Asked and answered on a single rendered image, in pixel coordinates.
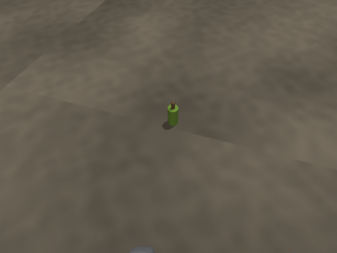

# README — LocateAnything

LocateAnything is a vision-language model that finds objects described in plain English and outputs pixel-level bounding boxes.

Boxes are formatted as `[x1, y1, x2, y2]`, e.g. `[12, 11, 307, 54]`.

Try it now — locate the bottle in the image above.
[167, 101, 179, 126]

